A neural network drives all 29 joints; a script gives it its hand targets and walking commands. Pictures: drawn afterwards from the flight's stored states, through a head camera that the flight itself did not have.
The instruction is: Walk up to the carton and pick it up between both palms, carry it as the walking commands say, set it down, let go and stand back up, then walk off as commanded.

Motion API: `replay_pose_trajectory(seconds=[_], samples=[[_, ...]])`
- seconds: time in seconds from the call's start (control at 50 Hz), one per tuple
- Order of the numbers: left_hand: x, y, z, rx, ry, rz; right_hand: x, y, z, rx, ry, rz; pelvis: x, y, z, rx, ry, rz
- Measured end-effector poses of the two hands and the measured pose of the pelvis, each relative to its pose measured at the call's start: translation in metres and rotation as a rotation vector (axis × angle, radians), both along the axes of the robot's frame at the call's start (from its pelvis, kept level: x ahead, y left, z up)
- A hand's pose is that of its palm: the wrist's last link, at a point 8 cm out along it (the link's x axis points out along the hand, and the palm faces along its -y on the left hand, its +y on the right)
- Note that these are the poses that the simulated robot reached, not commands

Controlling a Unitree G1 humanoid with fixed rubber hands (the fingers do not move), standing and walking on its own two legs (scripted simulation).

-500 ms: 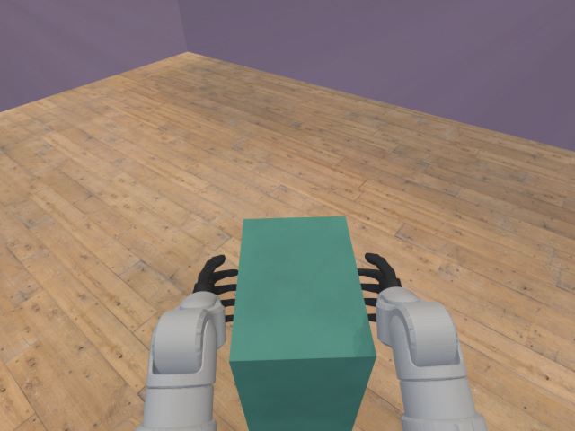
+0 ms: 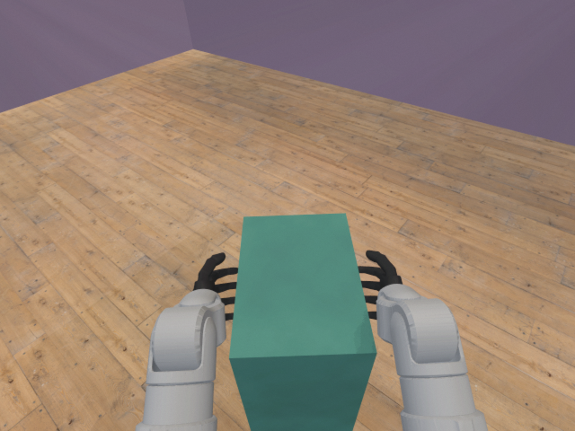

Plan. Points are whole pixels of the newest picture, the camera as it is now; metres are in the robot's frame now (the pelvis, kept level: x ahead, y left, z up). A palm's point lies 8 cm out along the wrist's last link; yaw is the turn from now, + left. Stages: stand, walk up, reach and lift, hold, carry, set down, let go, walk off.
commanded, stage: carry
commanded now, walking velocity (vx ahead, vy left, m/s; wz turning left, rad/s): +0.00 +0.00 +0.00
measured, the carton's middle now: (298, 325) +0.30 +0.00 +0.01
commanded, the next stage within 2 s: none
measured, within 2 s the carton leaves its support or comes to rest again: neither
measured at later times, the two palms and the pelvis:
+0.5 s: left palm (212, 313) +0.29 +0.11 +0.07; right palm (390, 307) +0.28 -0.13 +0.07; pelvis -0.01 -0.01 +0.00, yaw +0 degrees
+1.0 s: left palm (208, 318) +0.28 +0.12 +0.07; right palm (385, 312) +0.28 -0.12 +0.06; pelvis -0.01 +0.00 +0.00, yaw +0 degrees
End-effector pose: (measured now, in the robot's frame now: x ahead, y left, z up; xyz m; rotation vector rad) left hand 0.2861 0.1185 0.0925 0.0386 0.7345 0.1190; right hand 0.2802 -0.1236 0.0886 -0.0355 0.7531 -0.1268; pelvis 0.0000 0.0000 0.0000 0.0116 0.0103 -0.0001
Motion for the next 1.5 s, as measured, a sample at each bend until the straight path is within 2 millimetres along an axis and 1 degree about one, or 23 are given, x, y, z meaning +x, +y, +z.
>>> replay_pose_trajectory(seconds=[0.4, 0.46, 0.54, 0.64, 0.72, 0.88, 1.06, 1.24, 1.4, 1.5], samples=[[-0.005, -0.004, -0.004, -0.002, 0.010, 0.011, -0.002, -0.004, -0.004, 0.005, 0.009, 0.004, -0.007, -0.007, -0.001, 0.001, 0.010, 0.006], [-0.002, -0.004, -0.012, 0.004, 0.024, 0.010, 0.001, -0.004, -0.011, -0.002, 0.023, 0.011, -0.008, -0.007, -0.002, 0.001, 0.011, 0.006], [0.002, -0.003, -0.029, 0.021, 0.034, 0.005, 0.007, -0.002, -0.029, -0.013, 0.032, 0.027, -0.009, -0.008, -0.002, 0.001, 0.013, 0.004], [0.000, -0.001, -0.027, 0.022, -0.021, 0.011, 0.006, -0.001, -0.027, -0.007, -0.024, 0.031, -0.011, -0.008, -0.003, -0.002, 0.015, 0.002], [-0.001, 0.000, -0.028, 0.023, -0.030, 0.009, 0.005, 0.000, -0.029, -0.009, -0.033, 0.033, -0.011, -0.006, -0.003, 0.000, 0.015, -0.001], [-0.005, 0.001, -0.022, 0.020, -0.034, 0.003, -0.001, 0.002, -0.024, -0.006, -0.038, 0.026, -0.011, -0.003, -0.002, 0.001, 0.015, -0.004], [-0.002, 0.003, -0.029, 0.030, -0.017, -0.003, 0.002, 0.004, -0.031, -0.009, -0.022, 0.028, -0.010, 0.000, -0.002, 0.002, 0.019, -0.003], [-0.001, 0.006, -0.026, 0.026, -0.033, 0.004, 0.003, 0.006, -0.028, -0.002, -0.039, 0.027, -0.009, 0.001, -0.002, 0.000, 0.025, -0.002], [0.002, 0.007, -0.032, 0.032, -0.019, 0.000, 0.006, 0.007, -0.034, -0.006, -0.026, 0.030, -0.007, 0.002, -0.003, 0.000, 0.027, -0.001], [0.003, 0.007, -0.032, 0.032, -0.027, 0.001, 0.008, 0.008, -0.035, -0.004, -0.035, 0.029, -0.006, 0.003, -0.003, -0.001, 0.029, -0.001]])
